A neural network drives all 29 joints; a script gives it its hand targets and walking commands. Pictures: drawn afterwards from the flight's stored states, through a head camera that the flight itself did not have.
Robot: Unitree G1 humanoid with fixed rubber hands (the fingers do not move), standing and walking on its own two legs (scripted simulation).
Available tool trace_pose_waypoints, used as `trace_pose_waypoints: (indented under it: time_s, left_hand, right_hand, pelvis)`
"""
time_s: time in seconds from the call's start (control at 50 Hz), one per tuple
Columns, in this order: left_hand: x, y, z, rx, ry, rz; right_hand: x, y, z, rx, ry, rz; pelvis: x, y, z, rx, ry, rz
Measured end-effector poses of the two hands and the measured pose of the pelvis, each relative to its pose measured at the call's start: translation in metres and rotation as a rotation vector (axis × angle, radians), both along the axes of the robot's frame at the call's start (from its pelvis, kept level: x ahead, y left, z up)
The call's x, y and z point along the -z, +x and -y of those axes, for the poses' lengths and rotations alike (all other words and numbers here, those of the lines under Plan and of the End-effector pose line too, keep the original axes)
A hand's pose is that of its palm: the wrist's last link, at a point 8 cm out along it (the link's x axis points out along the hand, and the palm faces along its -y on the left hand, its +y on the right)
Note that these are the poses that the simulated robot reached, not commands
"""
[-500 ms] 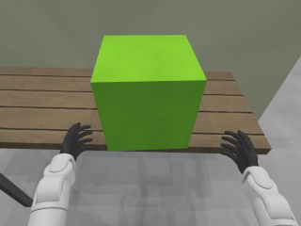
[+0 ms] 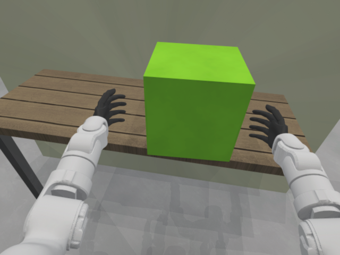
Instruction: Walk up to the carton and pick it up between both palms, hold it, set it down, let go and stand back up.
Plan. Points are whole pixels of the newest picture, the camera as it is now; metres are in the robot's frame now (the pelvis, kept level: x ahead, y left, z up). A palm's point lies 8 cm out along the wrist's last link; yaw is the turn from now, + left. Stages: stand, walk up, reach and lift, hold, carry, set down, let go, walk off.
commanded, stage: set down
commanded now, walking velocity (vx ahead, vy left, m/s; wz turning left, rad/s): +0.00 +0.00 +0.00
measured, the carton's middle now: (192, 100) +0.56 -0.04 +0.12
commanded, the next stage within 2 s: let go in 1.22 s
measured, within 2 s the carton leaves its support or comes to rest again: neither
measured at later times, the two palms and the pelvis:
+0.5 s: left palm (98, 188) +0.30 +0.21 +0.01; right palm (273, 210) +0.26 -0.23 +0.00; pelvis +0.07 +0.01 +0.01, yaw -7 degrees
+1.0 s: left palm (101, 220) +0.26 +0.20 -0.07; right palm (269, 233) +0.23 -0.24 -0.07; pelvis +0.12 -0.01 +0.01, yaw -5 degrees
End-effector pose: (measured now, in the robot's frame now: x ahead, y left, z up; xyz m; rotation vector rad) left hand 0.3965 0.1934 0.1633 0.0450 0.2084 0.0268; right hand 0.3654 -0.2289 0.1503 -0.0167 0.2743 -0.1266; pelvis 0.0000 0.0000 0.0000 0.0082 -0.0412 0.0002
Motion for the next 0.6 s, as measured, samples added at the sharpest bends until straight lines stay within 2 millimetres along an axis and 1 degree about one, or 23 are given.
trace_pose_waypoints:
  time_s: [0.04,0.06,0.12,0.18,0.22,0.24,0.28,0.32,0.34,0.38,0.42,0.54,0.6]
  left_hand:
    - [0.015,-0.009,-0.002,0.017,-0.003,-0.022]
    - [0.026,-0.014,-0.004,0.020,-0.009,-0.033]
    - [0.070,-0.038,-0.010,0.007,0.004,-0.098]
    - [0.125,-0.073,-0.014,-0.013,0.011,-0.227]
    - [0.156,-0.099,-0.014,-0.029,-0.003,-0.330]
    - [0.168,-0.112,-0.014,-0.038,-0.011,-0.377]
    - [0.184,-0.132,-0.013,-0.054,-0.023,-0.448]
    - [0.190,-0.143,-0.012,-0.063,-0.032,-0.485]
    - [0.190,-0.145,-0.012,-0.066,-0.034,-0.489]
    - [0.186,-0.141,-0.011,-0.066,-0.035,-0.476]
    - [0.177,-0.129,-0.012,-0.060,-0.026,-0.442]
    - [0.139,-0.076,-0.017,-0.009,0.044,-0.319]
    - [0.127,-0.062,-0.021,-0.006,0.064,-0.290]
  right_hand:
    - [0.016,-0.010,0.001,0.010,0.008,-0.018]
    - [0.027,-0.017,0.001,0.017,0.010,-0.021]
    - [0.066,-0.045,0.001,0.049,0.031,-0.049]
    - [0.110,-0.081,0.003,0.098,0.053,-0.131]
    - [0.134,-0.105,0.006,0.131,0.057,-0.202]
    - [0.143,-0.116,0.007,0.144,0.053,-0.236]
    - [0.156,-0.133,0.010,0.158,0.038,-0.292]
    - [0.161,-0.143,0.012,0.156,0.020,-0.325]
    - [0.161,-0.145,0.013,0.151,0.012,-0.332]
    - [0.160,-0.143,0.012,0.136,0.004,-0.328]
    - [0.156,-0.135,0.010,0.116,0.003,-0.309]
    - [0.141,-0.095,0.002,0.050,0.012,-0.228]
    - [0.136,-0.083,0.003,0.039,0.003,-0.214]
  pelvis:
    - [-0.004,0.005,-0.002,0.010,0.001,0.033]
    - [-0.005,0.009,-0.002,0.015,0.002,0.046]
    - [-0.009,0.020,-0.005,0.037,-0.004,0.078]
    - [-0.012,0.032,-0.007,0.055,-0.009,0.077]
    - [-0.012,0.038,-0.008,0.067,-0.010,0.053]
    - [-0.012,0.041,-0.008,0.073,-0.009,0.038]
    - [-0.012,0.045,-0.009,0.084,-0.007,0.007]
    - [-0.011,0.048,-0.010,0.092,-0.004,-0.024]
    - [-0.011,0.050,-0.010,0.096,-0.001,-0.038]
    - [-0.010,0.053,-0.010,0.103,0.004,-0.062]
    - [-0.010,0.057,-0.010,0.108,0.007,-0.078]
    - [-0.014,0.074,-0.009,0.116,-0.002,-0.074]
    - [-0.017,0.086,-0.007,0.112,-0.013,-0.047]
